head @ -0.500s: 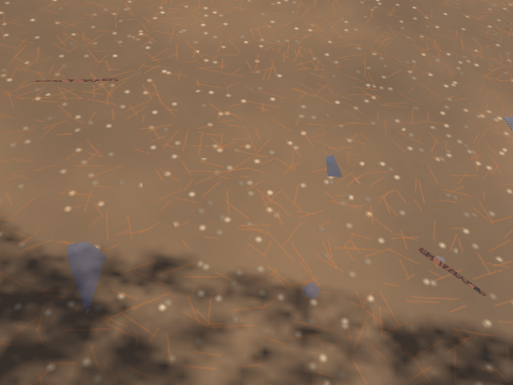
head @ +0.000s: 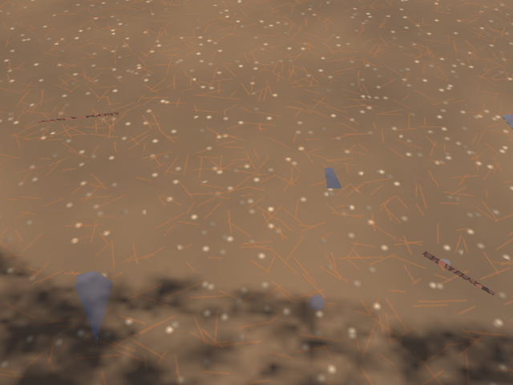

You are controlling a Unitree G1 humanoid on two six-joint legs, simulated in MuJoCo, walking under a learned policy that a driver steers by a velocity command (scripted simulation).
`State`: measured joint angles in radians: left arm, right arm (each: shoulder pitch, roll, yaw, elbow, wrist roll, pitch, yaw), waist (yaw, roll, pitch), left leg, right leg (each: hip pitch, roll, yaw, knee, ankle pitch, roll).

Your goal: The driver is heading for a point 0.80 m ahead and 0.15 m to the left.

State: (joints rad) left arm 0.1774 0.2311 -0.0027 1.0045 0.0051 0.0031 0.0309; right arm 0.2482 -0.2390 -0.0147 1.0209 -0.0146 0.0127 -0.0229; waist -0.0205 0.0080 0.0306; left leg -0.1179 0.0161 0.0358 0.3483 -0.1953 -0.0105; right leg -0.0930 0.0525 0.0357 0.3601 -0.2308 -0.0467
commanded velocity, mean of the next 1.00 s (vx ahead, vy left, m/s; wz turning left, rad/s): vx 0.13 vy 0.00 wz -0.01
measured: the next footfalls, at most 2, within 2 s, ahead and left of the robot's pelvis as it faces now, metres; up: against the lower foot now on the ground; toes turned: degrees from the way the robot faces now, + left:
right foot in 1.18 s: +0.34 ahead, -0.01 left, +0.00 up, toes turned -2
left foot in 1.48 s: +0.28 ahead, +0.18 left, +0.00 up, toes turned +1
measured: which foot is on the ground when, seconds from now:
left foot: down 0.00-1.00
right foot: down 0.00-0.78, up 0.80-1.00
